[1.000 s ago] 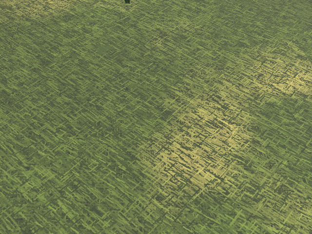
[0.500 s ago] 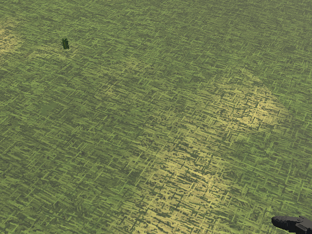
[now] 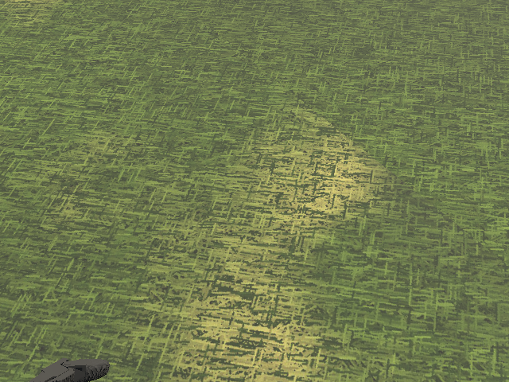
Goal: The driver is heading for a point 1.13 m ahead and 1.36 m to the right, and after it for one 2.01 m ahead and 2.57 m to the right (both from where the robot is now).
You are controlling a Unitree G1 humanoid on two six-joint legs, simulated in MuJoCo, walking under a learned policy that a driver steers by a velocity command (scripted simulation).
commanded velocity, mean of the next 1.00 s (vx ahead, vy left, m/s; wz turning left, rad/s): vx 0.03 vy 0.00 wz -0.58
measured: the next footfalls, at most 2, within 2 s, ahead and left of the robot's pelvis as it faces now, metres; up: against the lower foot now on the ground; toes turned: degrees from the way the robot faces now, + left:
left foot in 0.36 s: +0.15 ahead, +0.14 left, +0.00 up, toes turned -17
right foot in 0.78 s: +0.03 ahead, -0.10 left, +0.00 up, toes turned -29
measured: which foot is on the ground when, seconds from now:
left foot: up 0.00-0.34, down 0.36-0.78, up 0.80-1.00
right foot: down 0.00-0.36, up 0.38-0.76, down 0.78-1.00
